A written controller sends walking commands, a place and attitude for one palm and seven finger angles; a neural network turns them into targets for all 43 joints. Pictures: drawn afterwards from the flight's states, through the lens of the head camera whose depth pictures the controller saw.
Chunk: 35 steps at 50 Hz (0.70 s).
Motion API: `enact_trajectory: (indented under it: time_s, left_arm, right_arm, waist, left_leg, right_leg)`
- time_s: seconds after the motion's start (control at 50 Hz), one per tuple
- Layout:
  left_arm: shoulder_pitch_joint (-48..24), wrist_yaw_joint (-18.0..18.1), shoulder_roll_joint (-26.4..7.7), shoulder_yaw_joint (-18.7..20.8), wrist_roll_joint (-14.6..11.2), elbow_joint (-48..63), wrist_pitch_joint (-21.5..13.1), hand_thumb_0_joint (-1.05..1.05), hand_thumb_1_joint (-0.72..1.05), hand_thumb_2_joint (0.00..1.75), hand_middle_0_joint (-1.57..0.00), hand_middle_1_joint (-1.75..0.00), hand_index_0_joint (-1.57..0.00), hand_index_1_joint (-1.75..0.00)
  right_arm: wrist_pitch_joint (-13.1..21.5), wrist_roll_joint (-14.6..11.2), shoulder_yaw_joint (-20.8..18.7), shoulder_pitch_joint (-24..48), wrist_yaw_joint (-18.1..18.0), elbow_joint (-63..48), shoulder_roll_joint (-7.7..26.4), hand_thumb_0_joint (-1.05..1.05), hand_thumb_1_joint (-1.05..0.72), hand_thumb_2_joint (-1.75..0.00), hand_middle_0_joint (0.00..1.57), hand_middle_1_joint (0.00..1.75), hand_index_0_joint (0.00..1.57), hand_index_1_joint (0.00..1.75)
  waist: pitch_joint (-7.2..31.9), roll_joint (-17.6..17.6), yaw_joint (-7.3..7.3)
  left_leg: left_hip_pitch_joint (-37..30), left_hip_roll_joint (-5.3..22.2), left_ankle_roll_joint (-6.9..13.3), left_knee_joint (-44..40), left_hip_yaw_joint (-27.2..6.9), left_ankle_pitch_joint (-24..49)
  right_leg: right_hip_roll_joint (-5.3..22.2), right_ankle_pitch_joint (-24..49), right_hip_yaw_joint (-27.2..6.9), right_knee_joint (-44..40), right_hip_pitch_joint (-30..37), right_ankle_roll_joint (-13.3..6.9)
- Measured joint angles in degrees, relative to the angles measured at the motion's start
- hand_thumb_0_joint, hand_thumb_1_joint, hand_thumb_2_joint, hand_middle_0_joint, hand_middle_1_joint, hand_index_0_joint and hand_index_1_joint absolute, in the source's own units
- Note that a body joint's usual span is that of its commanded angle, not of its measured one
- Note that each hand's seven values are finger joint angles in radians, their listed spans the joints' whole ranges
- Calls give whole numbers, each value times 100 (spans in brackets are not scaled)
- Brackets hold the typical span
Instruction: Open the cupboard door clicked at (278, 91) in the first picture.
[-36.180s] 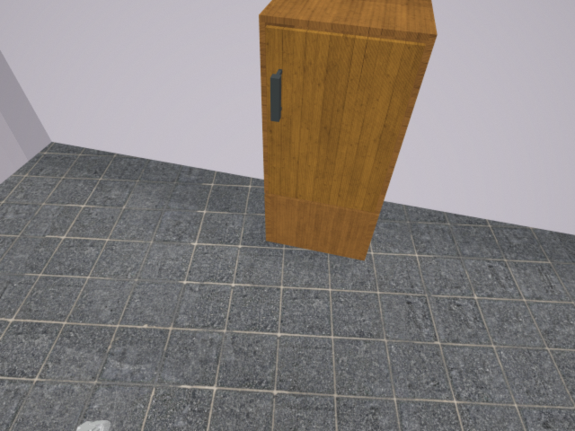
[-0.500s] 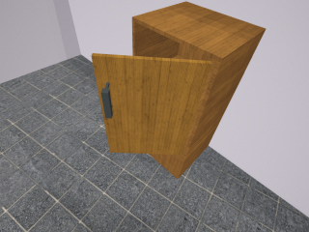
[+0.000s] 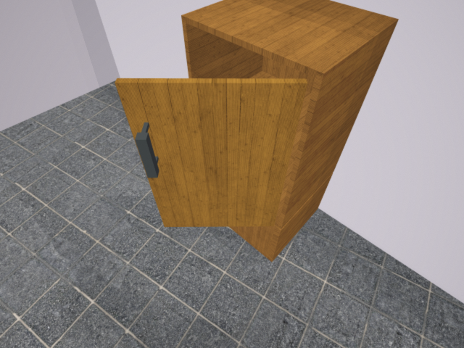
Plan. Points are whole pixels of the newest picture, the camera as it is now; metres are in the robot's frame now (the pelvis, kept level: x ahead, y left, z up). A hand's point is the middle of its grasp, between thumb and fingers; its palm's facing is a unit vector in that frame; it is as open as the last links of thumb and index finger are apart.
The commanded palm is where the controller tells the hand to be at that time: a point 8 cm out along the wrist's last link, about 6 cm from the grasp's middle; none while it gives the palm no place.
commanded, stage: come to a stop and stand still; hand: left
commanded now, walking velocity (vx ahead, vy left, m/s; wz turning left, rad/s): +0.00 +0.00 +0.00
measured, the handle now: (149, 150) +0.55 +0.23 -0.02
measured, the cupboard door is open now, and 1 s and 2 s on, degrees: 43 43 43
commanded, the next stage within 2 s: look again from close up in 0.44 s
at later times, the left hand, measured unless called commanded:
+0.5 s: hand out of the picture -0.05 +0.13 -0.17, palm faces +0.06 -0.99 -0.15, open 7.4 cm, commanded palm none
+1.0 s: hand out of the picture +0.01 +0.16 -0.16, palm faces +0.05 -0.97 -0.22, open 7.3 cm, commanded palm none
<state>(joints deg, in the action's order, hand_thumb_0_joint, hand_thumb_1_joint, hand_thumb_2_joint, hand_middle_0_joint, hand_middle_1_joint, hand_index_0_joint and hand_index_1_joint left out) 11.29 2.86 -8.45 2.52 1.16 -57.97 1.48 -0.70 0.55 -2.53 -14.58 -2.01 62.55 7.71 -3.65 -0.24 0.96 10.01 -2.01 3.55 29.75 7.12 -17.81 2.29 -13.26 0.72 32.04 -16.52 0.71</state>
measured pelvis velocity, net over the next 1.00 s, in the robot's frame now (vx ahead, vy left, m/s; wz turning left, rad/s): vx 0.01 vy -0.02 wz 0.03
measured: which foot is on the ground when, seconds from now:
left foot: down 0.00-1.00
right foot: down 0.00-1.00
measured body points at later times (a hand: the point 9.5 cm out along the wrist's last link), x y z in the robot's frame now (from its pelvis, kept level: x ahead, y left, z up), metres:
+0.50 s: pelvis -0.01 -0.02 +0.01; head -0.01 -0.02 +0.46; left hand -0.05 +0.18 -0.16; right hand -0.03 -0.22 -0.15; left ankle -0.01 +0.07 -0.73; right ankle +0.04 -0.13 -0.73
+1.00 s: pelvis +0.01 -0.02 +0.01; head +0.01 -0.03 +0.46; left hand +0.01 +0.21 -0.14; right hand +0.01 -0.23 -0.16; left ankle -0.01 +0.07 -0.73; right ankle +0.04 -0.13 -0.73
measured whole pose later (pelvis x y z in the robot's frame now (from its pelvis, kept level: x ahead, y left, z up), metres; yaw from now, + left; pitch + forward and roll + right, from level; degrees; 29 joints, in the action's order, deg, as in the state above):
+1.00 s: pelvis +0.01 -0.02 +0.01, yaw +2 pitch -2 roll +1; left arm 16.4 2.0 -8.3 -0.1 0.7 -62.8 -1.2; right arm 1.7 0.6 0.9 -18.0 -1.1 62.7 8.9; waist -1.5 1.1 0.3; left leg 7.9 -1.6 2.3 24.8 5.0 -15.3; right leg 1.8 -11.9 2.8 27.6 -14.0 -0.5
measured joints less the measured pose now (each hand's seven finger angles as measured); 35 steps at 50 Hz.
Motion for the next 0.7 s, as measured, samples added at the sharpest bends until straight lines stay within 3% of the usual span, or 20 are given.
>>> enact_trajectory:
  time_s: [0.18, 0.44, 0.58, 0.7]
  left_arm:
    - [333, -68, -63, -114, 16, -237, -45, 0, 93, 89, -20, -30, -20, -30]
    - [874, -97, 200, -245, -9, -642, -135, 0, 91, 89, -20, -29, -20, -30]
    - [957, -70, 256, -342, -4, -621, -211, 0, 90, 89, -21, -30, -20, -30]
    - [864, -94, 189, -316, -4, -532, -231, 0, 90, 89, -21, -30, -20, -30]
  right_arm:
    - [23, -4, 91, 70, 85, 3, 164, 1, -91, -89, 20, 30, 20, 30]
    - [31, -18, 234, -264, 97, 297, -71, 0, -91, -89, 20, 30, 20, 30]
    - [71, 21, 274, -558, 149, -30, -75, 1, -91, -89, 20, 30, 20, 30]
    - [132, 17, 312, -660, 134, -155, -61, 1, -91, -89, 20, 30, 20, 30]
  waist:
    - [162, -33, -101]
    - [198, -46, -136]
    - [240, 69, -33]
    - [397, 164, -41]
  left_leg:
    - [-105, 72, -74, -426, -60, 319]
    - [-218, 114, -140, -724, -145, 509]
    - [230, 126, -106, 19, -243, 159]
    - [124, 32, -71, -77, -225, 149]
  right_leg:
    - [-89, 347, 74, -533, 172, -72]
    - [-141, 533, 165, -892, 340, -133]
    - [-100, 218, 267, -291, -7, -152]
    - [-12, 116, 233, -186, 6, -101]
